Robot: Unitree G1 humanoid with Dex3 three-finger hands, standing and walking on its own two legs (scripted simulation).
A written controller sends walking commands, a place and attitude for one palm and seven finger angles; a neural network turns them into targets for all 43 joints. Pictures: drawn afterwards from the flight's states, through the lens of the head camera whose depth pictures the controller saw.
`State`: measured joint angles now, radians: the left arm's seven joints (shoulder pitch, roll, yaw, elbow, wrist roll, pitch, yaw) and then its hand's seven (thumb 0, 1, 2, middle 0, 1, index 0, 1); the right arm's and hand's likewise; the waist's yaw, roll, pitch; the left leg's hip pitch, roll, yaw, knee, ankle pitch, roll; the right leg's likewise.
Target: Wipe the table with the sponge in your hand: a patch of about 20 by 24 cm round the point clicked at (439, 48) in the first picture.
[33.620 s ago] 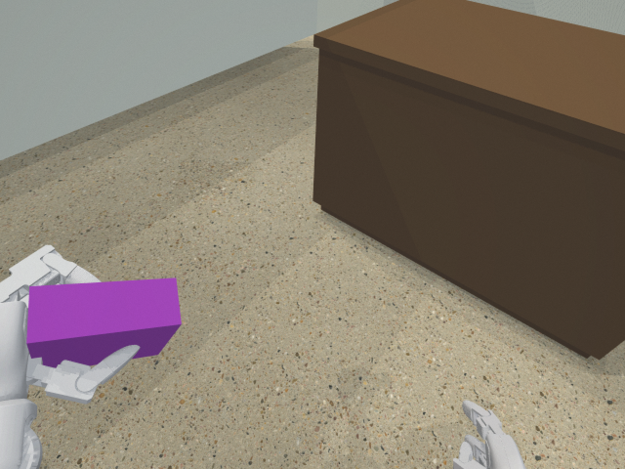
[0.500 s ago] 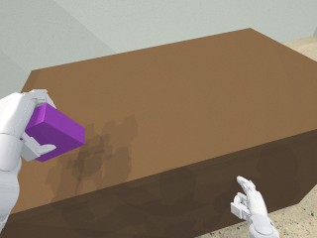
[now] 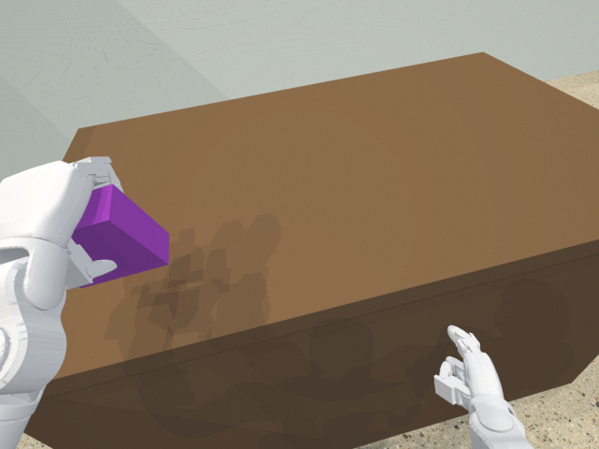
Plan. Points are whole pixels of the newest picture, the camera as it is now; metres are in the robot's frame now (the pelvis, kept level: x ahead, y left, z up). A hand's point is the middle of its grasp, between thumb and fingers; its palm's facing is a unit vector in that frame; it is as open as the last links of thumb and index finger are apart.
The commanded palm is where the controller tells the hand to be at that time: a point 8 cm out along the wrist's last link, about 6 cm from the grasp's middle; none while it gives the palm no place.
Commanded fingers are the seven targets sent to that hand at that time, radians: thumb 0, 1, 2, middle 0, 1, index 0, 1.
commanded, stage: turn the palm down, sponge in hand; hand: left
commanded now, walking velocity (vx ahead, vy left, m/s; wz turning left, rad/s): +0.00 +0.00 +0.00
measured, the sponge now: (106, 247) +0.26 +0.28 +0.19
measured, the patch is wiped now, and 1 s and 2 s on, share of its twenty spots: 0.00 0.00 0.00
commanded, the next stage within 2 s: move the sponge above the wiping area in 0.38 s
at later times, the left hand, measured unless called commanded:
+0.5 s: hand (104, 223) +0.26 +0.26 +0.23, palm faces +0.27 -0.06 -0.96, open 9.2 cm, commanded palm +0.20 +0.27 +0.30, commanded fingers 0.00 0.10 1.30 -1.20 -1.60 -1.20 -1.60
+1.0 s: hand (115, 225) +0.26 +0.26 +0.22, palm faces +0.28 -0.09 -0.95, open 9.2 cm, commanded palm +0.21 +0.26 +0.28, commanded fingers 0.00 0.10 1.30 -1.20 -1.60 -1.20 -1.60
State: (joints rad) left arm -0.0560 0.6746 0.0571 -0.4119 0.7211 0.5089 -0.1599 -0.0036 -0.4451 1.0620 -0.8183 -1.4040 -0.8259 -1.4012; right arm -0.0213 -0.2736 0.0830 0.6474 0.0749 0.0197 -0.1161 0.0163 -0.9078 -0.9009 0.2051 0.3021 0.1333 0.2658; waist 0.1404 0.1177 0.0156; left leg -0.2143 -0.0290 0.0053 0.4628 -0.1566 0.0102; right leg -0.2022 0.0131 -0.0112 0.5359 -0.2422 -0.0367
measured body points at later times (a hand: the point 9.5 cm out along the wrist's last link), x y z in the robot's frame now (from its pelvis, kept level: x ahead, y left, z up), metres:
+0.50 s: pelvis +0.01 -0.01 +0.00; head -0.02 -0.07 +0.44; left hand +0.24 +0.26 +0.28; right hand +0.28 -0.20 -0.06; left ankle +0.07 +0.11 -0.73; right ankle +0.04 -0.10 -0.73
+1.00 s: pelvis +0.01 +0.00 +0.00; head -0.02 -0.06 +0.45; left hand +0.24 +0.26 +0.27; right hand +0.28 -0.19 -0.06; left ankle +0.07 +0.11 -0.73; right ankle +0.04 -0.10 -0.73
